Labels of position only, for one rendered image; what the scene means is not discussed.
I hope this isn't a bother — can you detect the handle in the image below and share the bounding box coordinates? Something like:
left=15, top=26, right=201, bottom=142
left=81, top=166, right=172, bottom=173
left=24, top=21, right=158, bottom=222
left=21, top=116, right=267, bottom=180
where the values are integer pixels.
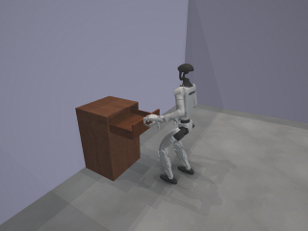
left=145, top=121, right=156, bottom=128

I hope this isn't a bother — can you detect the humanoid robot torso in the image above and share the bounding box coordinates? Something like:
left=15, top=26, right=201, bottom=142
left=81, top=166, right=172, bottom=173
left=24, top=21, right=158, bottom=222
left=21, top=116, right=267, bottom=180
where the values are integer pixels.
left=175, top=84, right=195, bottom=136

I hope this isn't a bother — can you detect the right robot upper arm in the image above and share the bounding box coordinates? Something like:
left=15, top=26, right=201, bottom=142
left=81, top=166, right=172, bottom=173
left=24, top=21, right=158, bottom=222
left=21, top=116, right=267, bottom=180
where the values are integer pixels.
left=193, top=84, right=197, bottom=107

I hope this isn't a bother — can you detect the robot left forearm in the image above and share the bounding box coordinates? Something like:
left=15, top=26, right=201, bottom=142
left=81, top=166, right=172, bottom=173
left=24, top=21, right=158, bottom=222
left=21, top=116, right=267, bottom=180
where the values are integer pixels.
left=157, top=110, right=182, bottom=123

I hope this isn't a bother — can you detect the cabinet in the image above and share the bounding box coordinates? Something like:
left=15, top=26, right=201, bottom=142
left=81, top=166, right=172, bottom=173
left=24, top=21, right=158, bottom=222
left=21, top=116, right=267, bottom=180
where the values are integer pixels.
left=75, top=96, right=141, bottom=181

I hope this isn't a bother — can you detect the left robot upper arm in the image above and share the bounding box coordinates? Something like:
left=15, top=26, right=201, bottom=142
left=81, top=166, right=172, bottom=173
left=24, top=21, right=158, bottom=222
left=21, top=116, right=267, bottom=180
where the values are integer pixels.
left=174, top=87, right=185, bottom=118

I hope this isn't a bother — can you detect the right robot hand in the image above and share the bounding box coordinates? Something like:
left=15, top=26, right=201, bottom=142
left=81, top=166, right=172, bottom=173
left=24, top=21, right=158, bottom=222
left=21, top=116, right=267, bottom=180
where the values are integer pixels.
left=171, top=117, right=181, bottom=125

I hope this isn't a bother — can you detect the robot left shin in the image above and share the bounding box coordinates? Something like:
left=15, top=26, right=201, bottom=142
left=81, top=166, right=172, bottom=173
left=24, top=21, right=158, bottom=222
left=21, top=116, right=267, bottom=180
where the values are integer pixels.
left=158, top=149, right=173, bottom=179

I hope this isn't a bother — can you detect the drawer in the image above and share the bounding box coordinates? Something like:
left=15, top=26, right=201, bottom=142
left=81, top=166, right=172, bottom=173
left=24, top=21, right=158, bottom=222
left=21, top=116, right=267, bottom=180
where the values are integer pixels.
left=108, top=108, right=160, bottom=140

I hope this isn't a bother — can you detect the left robot hand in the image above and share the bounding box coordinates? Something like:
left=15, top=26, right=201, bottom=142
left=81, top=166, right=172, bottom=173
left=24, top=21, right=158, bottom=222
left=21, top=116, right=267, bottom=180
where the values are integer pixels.
left=143, top=114, right=160, bottom=129

